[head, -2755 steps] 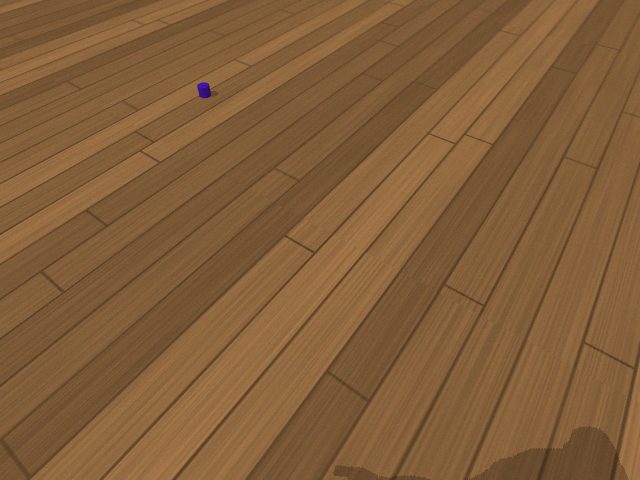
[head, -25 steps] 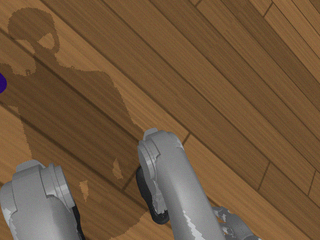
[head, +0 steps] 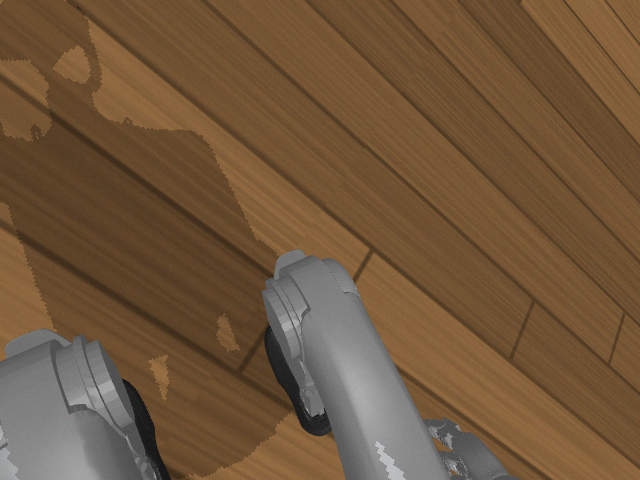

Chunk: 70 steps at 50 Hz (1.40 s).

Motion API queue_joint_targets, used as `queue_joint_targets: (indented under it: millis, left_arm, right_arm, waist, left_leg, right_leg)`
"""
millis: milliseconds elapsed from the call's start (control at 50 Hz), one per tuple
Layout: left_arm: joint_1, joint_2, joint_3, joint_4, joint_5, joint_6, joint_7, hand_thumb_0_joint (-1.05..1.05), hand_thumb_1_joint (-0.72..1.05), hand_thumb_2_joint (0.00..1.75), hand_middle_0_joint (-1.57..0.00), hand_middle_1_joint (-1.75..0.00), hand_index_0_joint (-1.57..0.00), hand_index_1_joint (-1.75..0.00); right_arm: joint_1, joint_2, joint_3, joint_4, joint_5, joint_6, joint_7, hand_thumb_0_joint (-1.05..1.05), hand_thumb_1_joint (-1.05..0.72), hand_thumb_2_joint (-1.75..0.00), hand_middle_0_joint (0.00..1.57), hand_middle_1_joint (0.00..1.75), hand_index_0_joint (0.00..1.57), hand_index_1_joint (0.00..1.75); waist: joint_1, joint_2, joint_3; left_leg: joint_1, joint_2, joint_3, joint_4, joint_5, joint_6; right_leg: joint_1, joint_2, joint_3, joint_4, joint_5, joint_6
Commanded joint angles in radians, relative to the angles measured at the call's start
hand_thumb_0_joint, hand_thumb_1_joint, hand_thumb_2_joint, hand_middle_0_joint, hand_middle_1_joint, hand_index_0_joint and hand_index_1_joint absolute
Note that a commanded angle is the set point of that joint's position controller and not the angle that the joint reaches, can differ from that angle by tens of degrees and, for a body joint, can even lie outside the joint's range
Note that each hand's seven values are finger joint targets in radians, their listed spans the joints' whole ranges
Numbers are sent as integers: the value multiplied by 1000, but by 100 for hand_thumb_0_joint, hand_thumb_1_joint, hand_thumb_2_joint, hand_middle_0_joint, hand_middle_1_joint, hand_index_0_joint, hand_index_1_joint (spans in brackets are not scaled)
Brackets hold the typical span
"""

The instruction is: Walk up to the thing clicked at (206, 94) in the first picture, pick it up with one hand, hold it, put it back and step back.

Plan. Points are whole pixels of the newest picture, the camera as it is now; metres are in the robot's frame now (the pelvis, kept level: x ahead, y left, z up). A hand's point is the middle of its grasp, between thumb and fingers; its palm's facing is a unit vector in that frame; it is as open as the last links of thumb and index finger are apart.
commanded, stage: close in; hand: left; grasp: from above
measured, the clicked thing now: out of the picture +0.54 +0.31 -0.29
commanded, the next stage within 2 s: rest palm in 0.08 s
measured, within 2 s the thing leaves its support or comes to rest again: neither
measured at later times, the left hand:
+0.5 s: hand out of the picture +0.51 +0.30 -0.22, palm faces -0.45 -0.11 -0.89, open 12.8 cm
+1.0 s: hand out of the picture +0.52 +0.30 -0.24, palm faces -0.43 -0.12 -0.90, open 13.5 cm
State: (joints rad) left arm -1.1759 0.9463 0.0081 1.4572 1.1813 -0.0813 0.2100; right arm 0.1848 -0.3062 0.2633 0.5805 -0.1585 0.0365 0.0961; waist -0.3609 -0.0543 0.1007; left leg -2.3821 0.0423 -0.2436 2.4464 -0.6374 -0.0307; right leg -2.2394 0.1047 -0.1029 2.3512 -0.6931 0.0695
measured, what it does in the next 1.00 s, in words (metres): stands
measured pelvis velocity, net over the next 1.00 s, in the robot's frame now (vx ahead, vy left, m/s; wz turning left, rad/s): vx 0.00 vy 0.00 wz -0.06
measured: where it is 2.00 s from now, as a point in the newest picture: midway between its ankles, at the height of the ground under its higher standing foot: (231, 429)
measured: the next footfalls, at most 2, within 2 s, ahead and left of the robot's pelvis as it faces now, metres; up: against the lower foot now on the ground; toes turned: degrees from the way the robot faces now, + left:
none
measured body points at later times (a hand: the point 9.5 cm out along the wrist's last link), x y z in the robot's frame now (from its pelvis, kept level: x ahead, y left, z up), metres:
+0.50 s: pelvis +0.00 +0.00 +0.00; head +0.29 +0.11 +0.32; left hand +0.53 +0.31 -0.17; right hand +0.04 -0.25 -0.07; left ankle +0.08 +0.14 -0.28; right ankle +0.10 -0.12 -0.28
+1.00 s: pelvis +0.00 +0.00 -0.01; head +0.30 +0.11 +0.31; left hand +0.54 +0.30 -0.19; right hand +0.03 -0.25 -0.06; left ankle +0.08 +0.14 -0.28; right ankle +0.10 -0.12 -0.28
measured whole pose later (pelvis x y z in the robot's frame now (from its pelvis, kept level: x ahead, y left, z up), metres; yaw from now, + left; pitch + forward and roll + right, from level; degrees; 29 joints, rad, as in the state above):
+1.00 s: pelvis +0.00 +0.00 -0.01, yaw -3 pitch +29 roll -14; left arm -1.22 1.05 0.01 1.67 1.21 -0.12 0.48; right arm 0.11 -0.33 0.36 0.59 -0.23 -0.13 0.15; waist -0.43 -0.15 0.20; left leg -2.36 0.06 -0.30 2.50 -0.68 -0.03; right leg -2.21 0.13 -0.14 2.36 -0.70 0.08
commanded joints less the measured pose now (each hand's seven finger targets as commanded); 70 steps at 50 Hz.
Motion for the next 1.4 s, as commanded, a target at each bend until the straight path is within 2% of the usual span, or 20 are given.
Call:
queue_joint_targets:
  millis: [0, 40, 60, 80, 160, 220, 320, 520, 600, 640, 680, 740, 820, 840, 960, 1040, 1060, 1120, 1200, 1380]
  left_arm:
    - [-384, 190, -5, -199, 8, -56, 53, 0, -34, 86, -20, -100, -23, -97]
    - [-360, 162, -23, -127, 15, -59, 73, 0, -37, 84, -17, -99, -21, -95]
    - [-370, 174, -19, -133, 22, -61, 83, 0, -37, 88, -18, -100, -21, -97]
    - [-393, 196, -10, -156, 29, -65, 97, 0, -36, 88, -19, -100, -22, -97]
    - [-379, 193, -4, -118, 46, -48, 135, 0, -28, 91, -23, -102, -26, -99]
    - [-354, 169, -9, -38, 53, -35, 159, 0, -35, 94, -18, -101, -19, -99]
    - [-366, 219, 2, -18, 54, -37, 193, 0, -36, 94, -19, -100, -20, -99]
    - [-341, 277, 21, 62, 47, -53, 262, 0, -39, 91, -17, -97, -18, -96]
    - [-343, 308, 32, 57, 40, -55, 286, 0, -37, 90, -17, -98, -19, -96]
    - [-313, 280, 14, 119, 34, -48, 286, 0, -39, 89, -16, -97, -18, -95]
    - [-341, 316, 27, 61, 32, -50, 292, 0, -40, 91, -17, -95, -18, -94]
    - [-331, 315, 25, 55, 28, -44, 294, 0, -43, 89, -14, -95, -15, -94]
    - [-320, 304, 18, 75, 21, -45, 300, 0, -42, 89, -15, -95, -16, -94]
    - [-322, 322, 26, 65, 26, -45, 303, 0, -42, 88, -16, -94, -16, -93]
    - [-309, 296, 3, 107, 19, -43, 315, 0, -41, 87, -15, -94, -16, -93]
    - [-309, 292, -2, 118, 20, -40, 317, 0, -43, 88, -15, -96, -16, -95]
    - [-337, 308, 7, 85, 24, -43, 322, 0, -42, 88, -15, -96, -16, -95]
    - [-306, 280, -8, 129, 19, -42, 324, 0, -42, 87, -14, -97, -16, -95]
    - [-321, 304, -3, 119, 23, -49, 332, 0, -41, 89, -15, -98, -16, -97]
    - [-320, 313, -3, 127, 25, -47, 352, 0, -40, 91, -15, -100, -16, -98]
  right_arm:
    - [212, -282, -90, 16, -15, -12, -14, 0, -90, -89, 20, 30, 20, 30]
    - [209, -281, -87, 22, -20, -16, -10, 0, -90, -89, 20, 30, 20, 30]
    - [211, -287, -86, 26, -20, -17, -9, 0, -90, -89, 20, 30, 20, 30]
    - [210, -295, -85, 28, -21, -18, -9, 0, -90, -89, 20, 30, 20, 30]
    - [201, -294, -78, 24, -28, -31, 0, 0, -90, -89, 20, 30, 20, 30]
    - [200, -300, -73, 24, -33, -46, 6, 0, -89, -90, 20, 30, 20, 30]
    - [183, -297, -52, 17, -39, -69, 12, 0, -90, -90, 20, 30, 20, 30]
    - [159, -323, -19, 16, -54, -125, 15, 0, -90, -90, 20, 30, 20, 30]
    - [159, -322, -10, 25, -60, -136, 19, 0, -90, -90, 20, 30, 20, 30]
    - [160, -321, -2, 29, -66, -141, 24, 0, -90, -90, 20, 30, 20, 30]
    - [164, -330, -1, 32, -67, -145, 24, 0, -90, -90, 20, 30, 20, 30]
    - [162, -333, 2, 35, -66, -155, 33, 0, -90, -90, 20, 30, 20, 30]
    - [153, -338, 4, 30, -65, -163, 40, 0, -91, -90, 20, 30, 20, 30]
    - [149, -341, 4, 31, -68, -164, 39, 0, -90, -90, 20, 30, 20, 30]
    - [136, -346, 13, 27, -73, -167, 46, 0, -90, -90, 20, 30, 20, 30]
    - [127, -347, 13, 25, -70, -176, 48, 0, -91, -90, 20, 30, 20, 30]
    - [131, -354, 12, 23, -72, -177, 47, 0, -91, -90, 20, 30, 20, 30]
    - [123, -353, 12, 23, -73, -183, 51, 0, -91, -90, 20, 30, 20, 30]
    - [120, -357, 18, 18, -74, -186, 51, 0, -91, -90, 20, 30, 20, 30]
    - [112, -365, 28, 18, -81, -197, 55, 0, -91, -90, 20, 30, 20, 30]
  waist:
    - [-45, 437, -735]
    - [-52, 443, -690]
    - [-50, 447, -681]
    - [-48, 483, -696]
    - [-47, 518, -715]
    - [-77, 465, -643]
    - [-78, 480, -673]
    - [-103, 453, -604]
    - [-95, 473, -648]
    - [-112, 453, -612]
    - [-107, 468, -635]
    - [-105, 483, -631]
    - [-116, 460, -590]
    - [-109, 478, -606]
    - [-132, 456, -582]
    - [-129, 466, -548]
    - [-131, 476, -575]
    - [-140, 479, -545]
    - [-136, 476, -558]
    - [-151, 489, -554]
  left_leg:
    - [536, 12, 114, -189, 136, 40]
    - [531, 12, 111, -199, 129, 40]
    - [544, 10, 111, -201, 132, 40]
    - [567, 9, 109, -202, 154, 36]
    - [621, 14, 107, -196, 213, 36]
    - [574, 14, 103, -186, 197, 40]
    - [583, 20, 97, -188, 190, 45]
    - [527, 29, 89, -162, 160, 50]
    - [543, 37, 85, -158, 181, 50]
    - [528, 38, 82, -158, 175, 51]
    - [550, 40, 81, -152, 190, 51]
    - [570, 42, 78, -147, 221, 49]
    - [531, 41, 77, -149, 180, 50]
    - [552, 44, 76, -152, 191, 46]
    - [540, 48, 66, -154, 186, 47]
    - [540, 48, 64, -161, 165, 44]
    - [559, 48, 60, -162, 173, 43]
    - [565, 50, 59, -168, 174, 39]
    - [560, 51, 56, -166, 179, 39]
    - [591, 58, 47, -162, 209, 35]
  right_leg:
    - [363, 16, -126, -240, 233, -96]
    - [334, 16, -138, -237, 234, -95]
    - [318, 15, -143, -236, 235, -98]
    - [316, 12, -148, -232, 251, -100]
    - [319, 11, -150, -213, 303, -97]
    - [297, 11, -155, -216, 295, -97]
    - [349, 17, -150, -207, 306, -88]
    - [359, 23, -161, -208, 295, -81]
    - [403, 29, -159, -206, 322, -73]
    - [406, 32, -161, -208, 320, -73]
    - [421, 33, -161, -212, 333, -70]
    - [418, 34, -165, -202, 353, -72]
    - [412, 35, -170, -209, 325, -74]
    - [414, 37, -174, -209, 329, -75]
    - [429, 43, -178, -216, 334, -71]
    - [395, 42, -181, -212, 309, -77]
    - [400, 42, -188, -213, 313, -77]
    - [395, 40, -188, -211, 314, -78]
    - [409, 42, -192, -215, 322, -76]
    - [409, 44, -199, -210, 340, -76]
